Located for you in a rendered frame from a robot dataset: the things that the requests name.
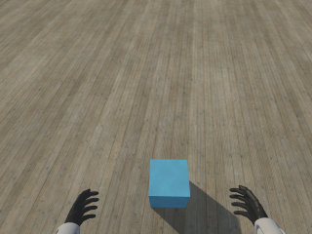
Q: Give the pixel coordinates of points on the left robot forearm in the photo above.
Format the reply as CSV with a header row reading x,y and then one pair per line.
x,y
68,228

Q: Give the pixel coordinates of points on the carton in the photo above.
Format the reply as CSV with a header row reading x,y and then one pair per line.
x,y
168,183

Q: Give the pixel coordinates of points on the robot right hand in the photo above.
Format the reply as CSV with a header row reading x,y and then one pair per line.
x,y
254,210

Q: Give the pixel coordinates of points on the robot left hand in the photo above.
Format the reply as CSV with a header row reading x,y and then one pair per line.
x,y
75,214

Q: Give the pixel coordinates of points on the right robot forearm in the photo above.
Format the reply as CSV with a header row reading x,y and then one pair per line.
x,y
267,225

